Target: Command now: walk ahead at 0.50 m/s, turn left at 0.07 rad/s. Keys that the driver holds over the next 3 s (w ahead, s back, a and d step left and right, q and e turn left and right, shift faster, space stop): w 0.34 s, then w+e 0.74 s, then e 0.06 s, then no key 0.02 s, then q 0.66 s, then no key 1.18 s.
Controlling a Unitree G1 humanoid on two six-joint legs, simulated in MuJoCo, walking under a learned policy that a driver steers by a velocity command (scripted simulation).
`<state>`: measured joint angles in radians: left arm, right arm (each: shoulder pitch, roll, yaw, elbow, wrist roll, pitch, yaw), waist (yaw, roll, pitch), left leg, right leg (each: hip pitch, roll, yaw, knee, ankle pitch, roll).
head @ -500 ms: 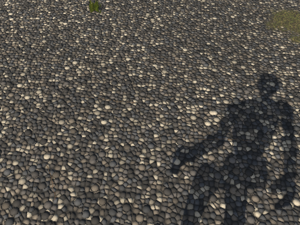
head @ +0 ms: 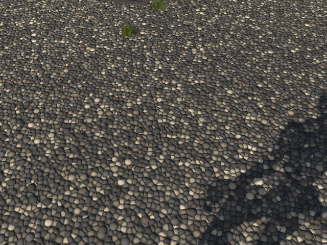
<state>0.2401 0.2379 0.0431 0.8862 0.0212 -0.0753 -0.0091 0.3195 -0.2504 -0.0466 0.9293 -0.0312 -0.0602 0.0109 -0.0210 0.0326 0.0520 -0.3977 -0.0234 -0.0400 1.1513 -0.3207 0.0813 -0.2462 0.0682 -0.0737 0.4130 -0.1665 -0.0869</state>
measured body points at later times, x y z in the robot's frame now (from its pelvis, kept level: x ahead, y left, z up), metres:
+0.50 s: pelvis +0.27 +0.04 +0.00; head +0.29 +0.06 +0.45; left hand +0.26 +0.29 -0.16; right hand +0.40 -0.21 -0.12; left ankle +0.32 +0.11 -0.74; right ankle +0.15 -0.07 -0.65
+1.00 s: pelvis +0.52 -0.02 -0.02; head +0.55 -0.03 +0.43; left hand +0.75 +0.17 -0.14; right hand +0.43 -0.26 -0.17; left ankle +0.37 +0.12 -0.65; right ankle +0.57 -0.08 -0.74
